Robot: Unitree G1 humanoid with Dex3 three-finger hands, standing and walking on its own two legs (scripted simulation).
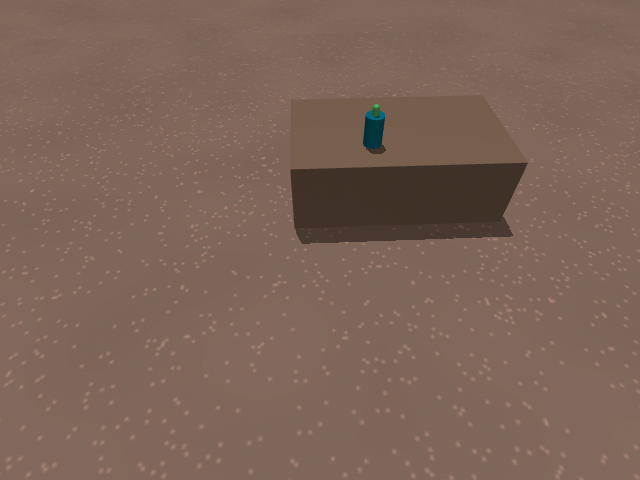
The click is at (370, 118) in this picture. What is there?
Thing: necked bottle
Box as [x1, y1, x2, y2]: [363, 104, 384, 148]
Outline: 377,104 373,106 372,110 366,113 363,144 369,148 376,148 381,143 384,114 379,110 379,106
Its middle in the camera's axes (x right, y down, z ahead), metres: +0.22 -0.47 +1.56
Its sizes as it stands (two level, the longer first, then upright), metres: 0.077 0.077 0.177
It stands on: a support 0.33 m high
